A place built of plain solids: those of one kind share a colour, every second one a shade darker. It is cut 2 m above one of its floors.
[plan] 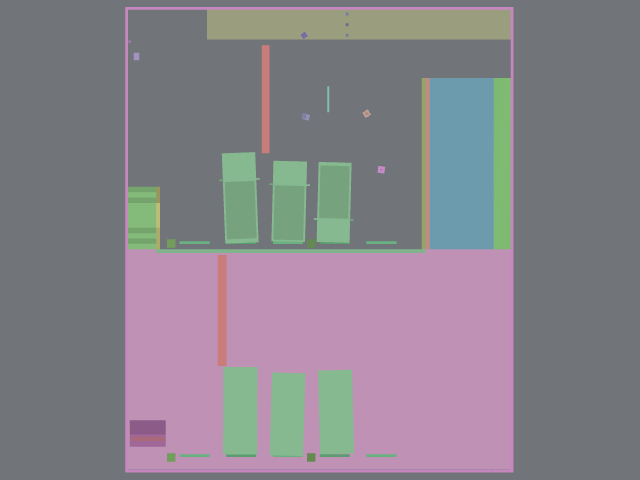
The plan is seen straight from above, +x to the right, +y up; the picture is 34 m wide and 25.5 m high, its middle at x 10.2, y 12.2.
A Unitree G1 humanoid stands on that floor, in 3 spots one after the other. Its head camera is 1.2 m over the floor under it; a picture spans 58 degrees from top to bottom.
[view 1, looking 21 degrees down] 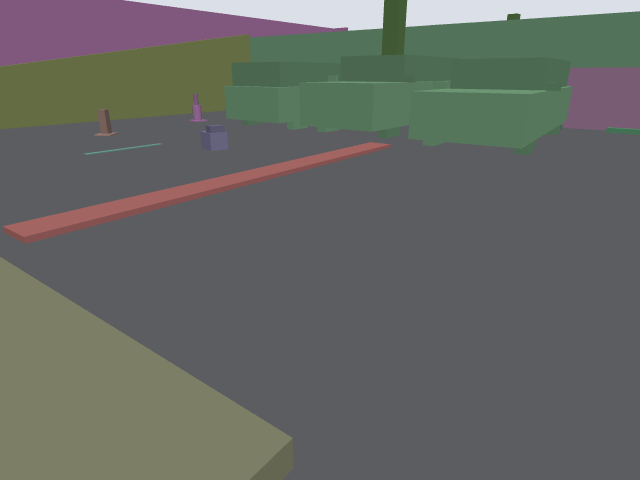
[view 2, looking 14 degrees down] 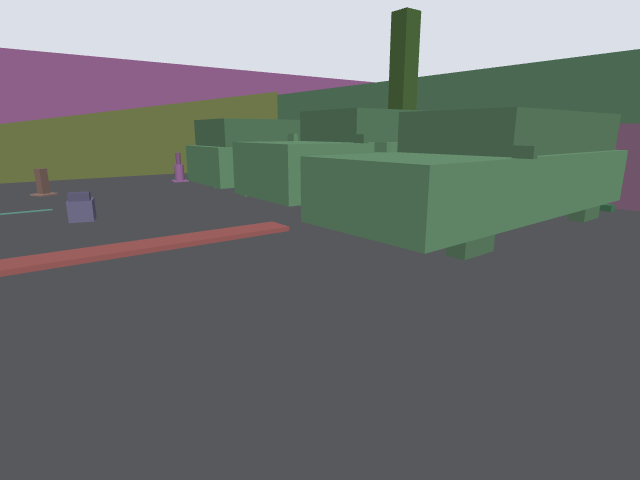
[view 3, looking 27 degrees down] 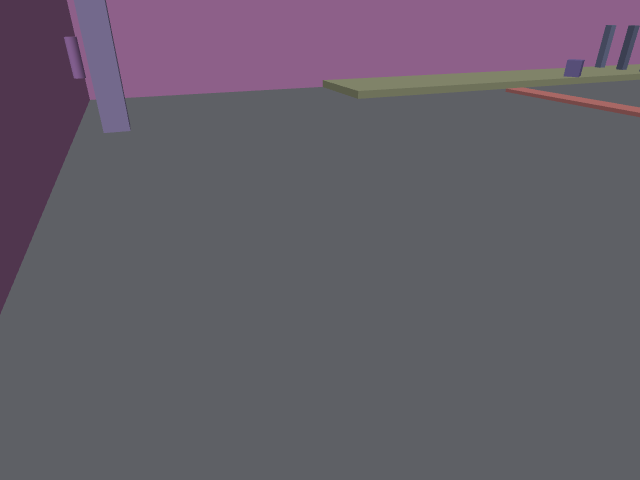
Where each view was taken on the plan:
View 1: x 3.50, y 23.64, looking -53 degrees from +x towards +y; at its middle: ground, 3.35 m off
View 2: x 2.66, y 19.68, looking -37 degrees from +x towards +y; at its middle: ground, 4.96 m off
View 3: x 0.75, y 16.02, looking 68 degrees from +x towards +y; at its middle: ground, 2.64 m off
